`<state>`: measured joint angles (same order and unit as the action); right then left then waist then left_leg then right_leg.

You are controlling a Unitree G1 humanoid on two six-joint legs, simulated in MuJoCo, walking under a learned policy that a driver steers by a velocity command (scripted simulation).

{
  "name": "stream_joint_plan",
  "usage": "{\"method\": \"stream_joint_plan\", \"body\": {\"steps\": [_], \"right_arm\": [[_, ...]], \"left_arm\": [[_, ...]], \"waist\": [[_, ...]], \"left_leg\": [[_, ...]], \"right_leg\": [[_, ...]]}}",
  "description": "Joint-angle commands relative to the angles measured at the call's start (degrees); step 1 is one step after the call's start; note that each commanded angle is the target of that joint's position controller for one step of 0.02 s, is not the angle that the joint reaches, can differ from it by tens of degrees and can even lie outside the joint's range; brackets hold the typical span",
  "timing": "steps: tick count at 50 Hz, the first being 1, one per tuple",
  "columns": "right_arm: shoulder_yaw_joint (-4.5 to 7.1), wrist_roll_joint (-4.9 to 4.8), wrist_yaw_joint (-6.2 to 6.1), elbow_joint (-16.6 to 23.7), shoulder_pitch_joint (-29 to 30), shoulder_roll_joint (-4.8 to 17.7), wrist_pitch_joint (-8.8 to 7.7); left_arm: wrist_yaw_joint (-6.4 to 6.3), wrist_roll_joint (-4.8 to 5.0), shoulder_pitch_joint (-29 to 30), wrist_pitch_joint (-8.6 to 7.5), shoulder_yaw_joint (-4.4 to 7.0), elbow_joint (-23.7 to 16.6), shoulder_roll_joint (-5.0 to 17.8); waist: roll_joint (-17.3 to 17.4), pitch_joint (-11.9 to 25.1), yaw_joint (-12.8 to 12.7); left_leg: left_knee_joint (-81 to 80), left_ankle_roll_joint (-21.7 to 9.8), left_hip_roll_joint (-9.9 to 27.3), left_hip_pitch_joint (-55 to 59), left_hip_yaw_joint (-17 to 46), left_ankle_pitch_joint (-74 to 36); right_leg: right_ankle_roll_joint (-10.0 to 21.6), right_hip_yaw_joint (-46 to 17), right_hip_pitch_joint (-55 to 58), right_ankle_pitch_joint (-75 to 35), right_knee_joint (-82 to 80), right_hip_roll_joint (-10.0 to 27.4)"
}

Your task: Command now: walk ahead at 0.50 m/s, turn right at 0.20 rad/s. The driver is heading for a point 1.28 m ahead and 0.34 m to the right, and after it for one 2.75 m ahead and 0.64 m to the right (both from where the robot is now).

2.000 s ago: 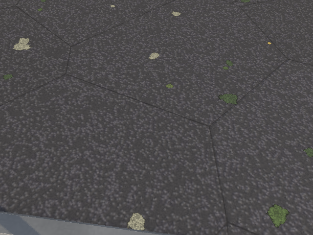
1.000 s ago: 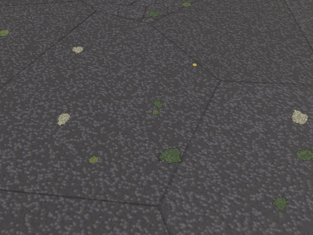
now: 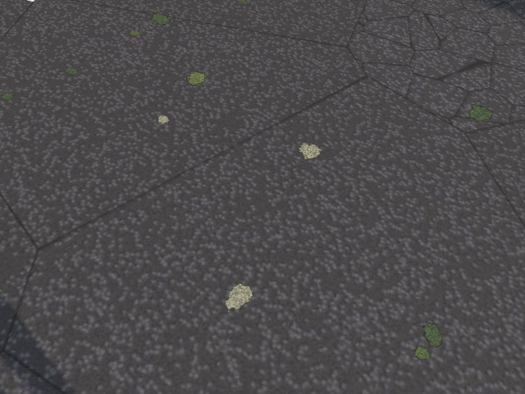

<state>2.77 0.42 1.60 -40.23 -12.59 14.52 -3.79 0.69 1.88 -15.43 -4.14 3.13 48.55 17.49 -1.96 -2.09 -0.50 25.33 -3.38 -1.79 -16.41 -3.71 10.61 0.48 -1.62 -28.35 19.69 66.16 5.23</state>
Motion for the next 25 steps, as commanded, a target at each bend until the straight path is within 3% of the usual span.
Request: {"method": "stream_joint_plan", "body": {"steps": [1,4,8,11,13,15,17,18,19,20,21,22,23,24,25], "right_arm": [[2.21,0.30,-0.23,1.64,-0.42,6.53,-2.38],[2.57,0.81,-1.01,-0.36,-1.50,7.06,-2.81],[2.75,0.39,-1.78,-1.91,-1.92,8.27,-2.63],[3.17,-0.18,-2.18,-4.03,-5.10,9.47,-1.91],[3.36,-0.56,-2.58,-4.65,-4.90,10.16,-0.69],[3.70,-1.05,-3.41,-4.46,-4.03,11.67,0.59],[3.97,-1.46,-4.26,-3.63,-2.27,12.79,1.69],[3.62,-1.71,-4.41,-3.11,-1.47,12.16,1.69],[2.03,0.74,-4.01,-1.65,-4.53,7.33,0.97],[0.31,1.11,-2.82,-0.18,-11.68,3.74,-0.30],[1.60,-0.29,-2.03,-1.09,-6.91,9.81,-1.08],[1.67,-1.71,-2.06,0.94,-1.70,10.11,-1.10],[1.65,-1.01,-2.89,0.61,-0.10,9.28,-0.66],[2.03,-0.22,-3.62,0.62,0.17,9.91,0.23],[2.26,-0.15,-3.75,0.74,-0.72,10.05,1.23]], "left_arm": [[-0.40,-0.02,-2.04,1.11,1.10,-2.70,3.11],[-0.55,-0.33,1.50,1.51,1.19,-3.77,2.51],[0.74,-0.73,7.53,1.00,0.59,-5.51,1.22],[1.73,-0.81,13.00,0.92,-0.06,-8.06,0.28],[2.54,-1.27,15.09,0.80,-0.01,-9.94,0.55],[3.36,-1.58,13.30,0.70,0.71,-10.99,1.92],[3.42,-1.37,3.44,0.79,2.51,-9.19,5.24],[2.57,-1.53,-3.82,0.80,4.07,-7.61,8.36],[1.00,-1.69,-6.80,1.29,5.11,-7.34,13.80],[0.96,-2.87,-3.37,1.03,5.02,-10.31,17.10],[1.20,-2.47,-3.32,1.49,4.41,-11.73,13.06],[1.19,-1.75,0.17,1.47,3.66,-12.20,10.34],[1.00,-0.74,2.99,1.67,3.20,-12.06,8.36],[0.57,-0.60,5.04,2.02,2.75,-12.48,6.88],[0.35,-1.44,5.94,2.34,2.68,-12.99,6.91]], "waist": [[6.39,3.51,-0.32],[5.12,0.96,0.20],[4.82,-1.27,2.20],[3.76,-3.40,4.51],[4.07,-4.23,4.44],[6.38,-1.11,2.68],[7.77,5.15,-2.51],[5.62,8.88,-6.69],[-6.50,14.51,-5.00],[-13.65,26.15,0.31],[-2.52,29.90,-4.73],[-0.97,21.74,-4.00],[3.75,14.00,-1.89],[2.72,10.69,-0.41],[0.59,9.33,1.25]], "left_leg": [[-16.11,-9.88,16.39,7.93,12.06,-12.67],[-17.66,-8.78,15.86,9.28,6.13,-16.13],[-19.07,-6.39,14.36,10.39,-1.10,-15.81],[-18.37,-5.96,16.19,15.42,-3.29,-16.94],[-13.99,-4.97,16.66,18.64,-5.26,-27.56],[-6.85,-3.40,16.70,20.93,-6.47,-44.49],[7.06,-1.18,15.12,20.10,-7.19,-54.61],[19.39,1.47,12.15,14.69,-8.09,-47.49],[38.40,5.08,6.88,-1.05,-7.68,-7.80],[58.55,8.13,-3.91,-19.20,2.45,30.85],[59.93,6.81,-0.06,-20.23,11.49,27.39],[56.31,5.67,2.06,-22.59,10.34,22.69],[51.30,5.94,4.23,-23.01,9.02,19.03],[47.63,6.27,5.42,-20.81,8.90,16.59],[45.75,6.38,5.62,-16.73,8.98,15.07]], "right_leg": [[-0.69,-4.18,-7.49,-6.12,-0.96,3.02],[-1.40,-6.09,-12.06,-14.24,-7.66,2.06],[-0.81,-2.43,-10.37,-25.33,-20.95,0.87],[0.44,-0.07,-11.93,-25.32,-26.86,0.47],[1.36,2.43,-12.08,-21.86,-30.10,-0.76],[2.78,5.66,-7.28,-16.86,-30.90,-3.78],[5.03,7.73,4.83,-14.53,-32.56,-8.10],[7.08,5.94,16.46,-22.54,-38.33,-9.01],[11.31,-9.39,33.40,-47.58,-35.41,2.53],[26.24,-38.54,50.10,-58.22,-37.26,17.89],[24.16,-33.84,47.84,-52.56,-40.03,15.32],[21.26,-26.01,40.75,-46.79,-41.14,12.38],[18.20,-21.13,31.62,-42.02,-42.94,8.98],[17.08,-18.90,24.43,-39.36,-44.59,7.40],[16.52,-17.88,18.48,-37.72,-46.34,5.92]]}}
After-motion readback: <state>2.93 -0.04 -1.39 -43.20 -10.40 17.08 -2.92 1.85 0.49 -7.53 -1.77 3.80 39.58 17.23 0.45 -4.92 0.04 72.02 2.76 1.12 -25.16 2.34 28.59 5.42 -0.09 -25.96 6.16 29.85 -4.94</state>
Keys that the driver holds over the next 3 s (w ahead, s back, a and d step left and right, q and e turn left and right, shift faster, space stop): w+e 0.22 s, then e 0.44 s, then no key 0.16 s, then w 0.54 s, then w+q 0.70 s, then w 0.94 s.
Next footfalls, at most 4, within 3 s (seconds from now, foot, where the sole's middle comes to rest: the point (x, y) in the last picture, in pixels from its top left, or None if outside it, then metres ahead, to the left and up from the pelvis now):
0.36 right None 0.35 -0.16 -0.78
0.86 left None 0.45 0.04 -0.78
1.22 right None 0.40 -0.23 -0.78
1.68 left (325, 272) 0.81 -0.17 -0.78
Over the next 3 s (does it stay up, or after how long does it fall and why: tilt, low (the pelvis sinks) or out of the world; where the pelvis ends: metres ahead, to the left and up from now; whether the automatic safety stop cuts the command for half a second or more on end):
stays up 1.30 -0.27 0.01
